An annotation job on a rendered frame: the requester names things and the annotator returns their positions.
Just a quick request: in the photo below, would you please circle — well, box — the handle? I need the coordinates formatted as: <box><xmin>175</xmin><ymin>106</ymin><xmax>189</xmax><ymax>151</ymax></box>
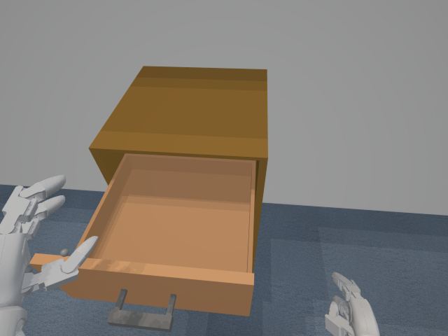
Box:
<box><xmin>107</xmin><ymin>289</ymin><xmax>176</xmax><ymax>333</ymax></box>

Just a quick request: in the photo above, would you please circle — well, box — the cabinet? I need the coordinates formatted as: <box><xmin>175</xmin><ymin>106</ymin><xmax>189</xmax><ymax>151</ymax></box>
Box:
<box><xmin>89</xmin><ymin>66</ymin><xmax>268</xmax><ymax>273</ymax></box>

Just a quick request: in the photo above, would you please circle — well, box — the right robot hand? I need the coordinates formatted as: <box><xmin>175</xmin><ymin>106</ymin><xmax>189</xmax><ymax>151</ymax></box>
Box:
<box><xmin>325</xmin><ymin>272</ymin><xmax>380</xmax><ymax>336</ymax></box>

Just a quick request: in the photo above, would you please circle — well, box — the left robot hand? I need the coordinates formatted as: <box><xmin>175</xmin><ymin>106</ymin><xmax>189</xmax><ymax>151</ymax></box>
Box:
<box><xmin>0</xmin><ymin>175</ymin><xmax>98</xmax><ymax>307</ymax></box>

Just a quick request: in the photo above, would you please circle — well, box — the drawer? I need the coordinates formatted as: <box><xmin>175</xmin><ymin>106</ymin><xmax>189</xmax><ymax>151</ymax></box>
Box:
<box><xmin>30</xmin><ymin>153</ymin><xmax>256</xmax><ymax>316</ymax></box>

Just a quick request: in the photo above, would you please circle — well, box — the robot left forearm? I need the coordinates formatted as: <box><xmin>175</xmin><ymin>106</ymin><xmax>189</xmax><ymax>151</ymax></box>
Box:
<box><xmin>0</xmin><ymin>306</ymin><xmax>28</xmax><ymax>336</ymax></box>

